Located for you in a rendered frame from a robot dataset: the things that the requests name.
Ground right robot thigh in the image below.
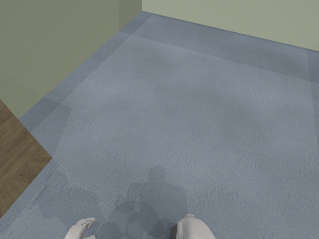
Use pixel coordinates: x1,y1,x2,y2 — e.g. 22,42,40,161
177,218,216,239

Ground robot left hand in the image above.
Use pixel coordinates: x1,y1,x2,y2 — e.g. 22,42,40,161
64,218,95,239

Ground cabinet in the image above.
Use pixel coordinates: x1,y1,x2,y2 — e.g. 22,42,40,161
0,99,52,219

